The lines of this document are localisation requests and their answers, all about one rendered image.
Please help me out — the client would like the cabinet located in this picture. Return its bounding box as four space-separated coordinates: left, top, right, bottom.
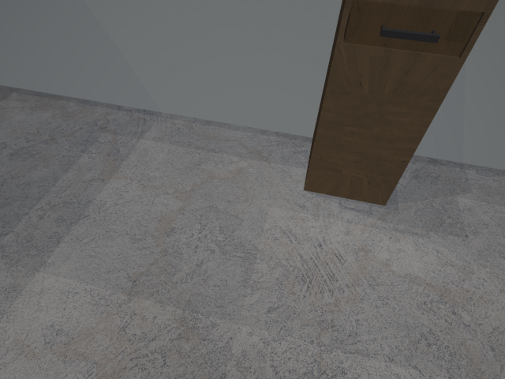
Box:
304 0 499 206

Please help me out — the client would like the drawer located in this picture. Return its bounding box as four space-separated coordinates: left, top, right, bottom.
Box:
343 0 482 57

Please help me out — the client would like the handle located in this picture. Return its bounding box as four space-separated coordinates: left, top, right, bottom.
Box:
380 24 440 43

